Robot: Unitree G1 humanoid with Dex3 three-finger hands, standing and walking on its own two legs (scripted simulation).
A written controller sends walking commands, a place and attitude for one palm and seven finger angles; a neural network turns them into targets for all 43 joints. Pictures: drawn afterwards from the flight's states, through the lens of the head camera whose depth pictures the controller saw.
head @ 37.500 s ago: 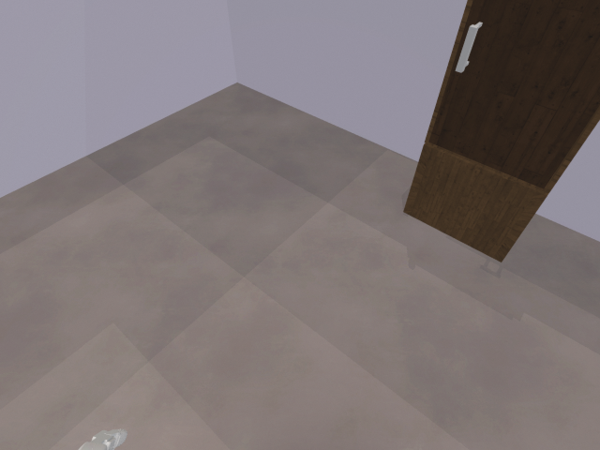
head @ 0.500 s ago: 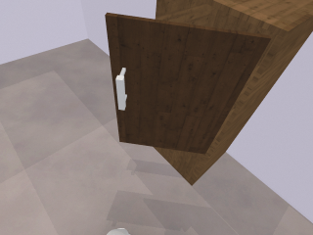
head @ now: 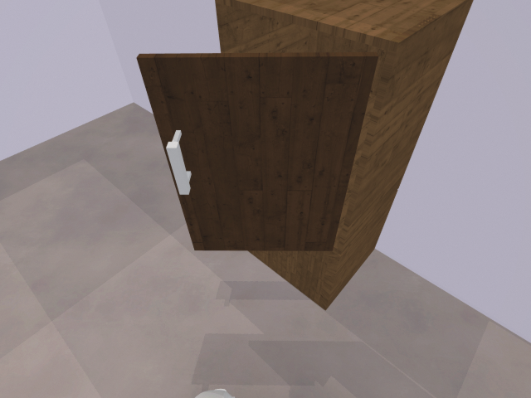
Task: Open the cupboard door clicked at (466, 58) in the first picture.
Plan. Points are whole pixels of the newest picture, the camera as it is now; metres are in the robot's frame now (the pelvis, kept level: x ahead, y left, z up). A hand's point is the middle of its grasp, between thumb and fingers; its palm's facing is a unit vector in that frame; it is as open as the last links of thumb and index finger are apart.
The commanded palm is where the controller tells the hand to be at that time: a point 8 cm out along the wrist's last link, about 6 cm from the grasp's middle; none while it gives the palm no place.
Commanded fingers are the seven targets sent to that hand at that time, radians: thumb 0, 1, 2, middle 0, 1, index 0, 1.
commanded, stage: come to a stop and stand still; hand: left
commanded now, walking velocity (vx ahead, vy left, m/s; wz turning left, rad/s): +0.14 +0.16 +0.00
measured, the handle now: (181, 163) +0.57 +0.21 +0.03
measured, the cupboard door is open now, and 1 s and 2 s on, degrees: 41 41 41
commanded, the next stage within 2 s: look again from close up in 0.66 s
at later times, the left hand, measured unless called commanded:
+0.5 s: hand out of the picture +0.00 +0.20 -0.18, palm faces +0.05 -0.98 -0.18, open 7.4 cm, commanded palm none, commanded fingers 0.00 0.90 0.90 -0.20 -0.30 -0.20 -0.30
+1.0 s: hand out of the picture -0.01 +0.23 -0.17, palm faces +0.05 -0.97 -0.23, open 7.4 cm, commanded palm none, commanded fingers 0.00 0.90 0.90 -0.20 -0.30 -0.20 -0.30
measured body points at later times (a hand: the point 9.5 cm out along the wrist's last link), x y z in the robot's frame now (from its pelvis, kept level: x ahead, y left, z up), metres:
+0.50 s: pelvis +0.01 +0.03 -0.01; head +0.03 +0.04 +0.44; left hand +0.00 +0.25 -0.17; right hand +0.02 -0.18 -0.16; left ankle -0.02 +0.11 -0.74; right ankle +0.00 -0.11 -0.74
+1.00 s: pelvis -0.03 +0.04 +0.00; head -0.05 +0.05 +0.45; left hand -0.02 +0.28 -0.15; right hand +0.03 -0.21 -0.14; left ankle -0.02 +0.11 -0.74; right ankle +0.00 -0.11 -0.74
